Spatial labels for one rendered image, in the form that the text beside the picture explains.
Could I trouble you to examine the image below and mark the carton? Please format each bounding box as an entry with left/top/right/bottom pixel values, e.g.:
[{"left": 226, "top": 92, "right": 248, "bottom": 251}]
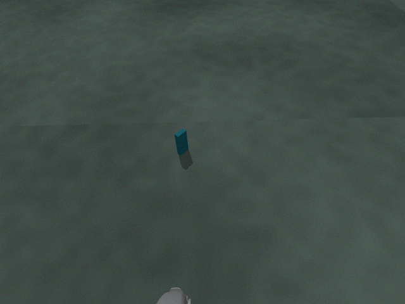
[{"left": 175, "top": 129, "right": 189, "bottom": 155}]

